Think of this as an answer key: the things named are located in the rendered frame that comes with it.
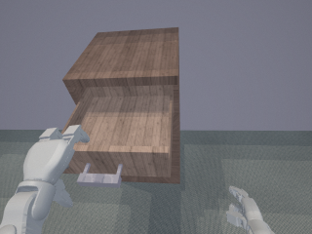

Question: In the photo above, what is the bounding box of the cabinet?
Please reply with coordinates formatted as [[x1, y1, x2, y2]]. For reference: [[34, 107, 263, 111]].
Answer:
[[62, 27, 180, 184]]

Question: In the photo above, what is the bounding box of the left robot forearm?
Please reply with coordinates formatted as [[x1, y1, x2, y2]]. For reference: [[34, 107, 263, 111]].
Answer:
[[0, 179, 57, 234]]

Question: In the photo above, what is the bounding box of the robot left hand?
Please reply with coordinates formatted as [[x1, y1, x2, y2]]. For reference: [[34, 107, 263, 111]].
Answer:
[[23, 125, 90, 208]]

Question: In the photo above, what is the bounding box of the right robot forearm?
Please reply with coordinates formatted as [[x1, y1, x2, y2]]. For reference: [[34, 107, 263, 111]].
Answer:
[[246, 218, 275, 234]]

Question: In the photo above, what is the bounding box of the handle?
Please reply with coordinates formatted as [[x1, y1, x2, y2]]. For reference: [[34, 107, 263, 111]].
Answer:
[[77, 163, 123, 188]]

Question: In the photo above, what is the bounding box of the drawer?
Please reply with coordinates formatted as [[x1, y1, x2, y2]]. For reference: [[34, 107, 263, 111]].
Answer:
[[61, 85, 174, 177]]

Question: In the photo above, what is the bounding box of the robot right hand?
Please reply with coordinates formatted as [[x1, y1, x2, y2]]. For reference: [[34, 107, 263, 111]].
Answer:
[[226, 185, 263, 230]]

